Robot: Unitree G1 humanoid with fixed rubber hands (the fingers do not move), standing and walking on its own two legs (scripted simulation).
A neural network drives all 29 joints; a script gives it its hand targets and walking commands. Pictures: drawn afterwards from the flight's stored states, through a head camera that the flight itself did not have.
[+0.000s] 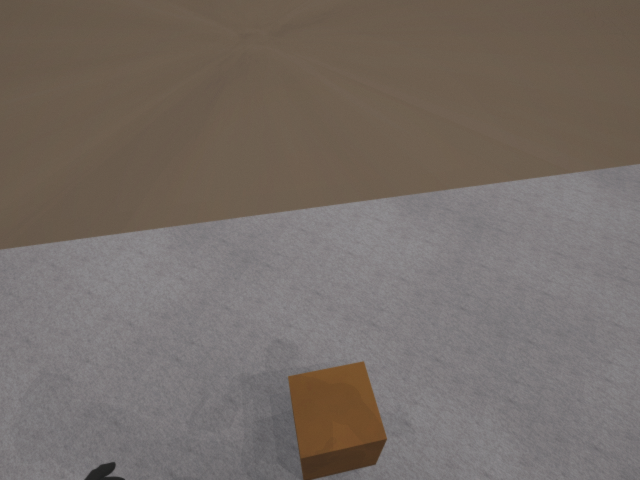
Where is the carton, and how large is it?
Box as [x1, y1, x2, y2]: [288, 361, 386, 479]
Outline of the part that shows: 363,361 288,376 303,479 311,479 375,464 386,437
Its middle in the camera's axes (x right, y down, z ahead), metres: +0.04 +0.50 +1.07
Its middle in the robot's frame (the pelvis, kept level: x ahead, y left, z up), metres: +0.41 -0.03 -0.66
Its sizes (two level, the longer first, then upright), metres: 0.210 0.200 0.250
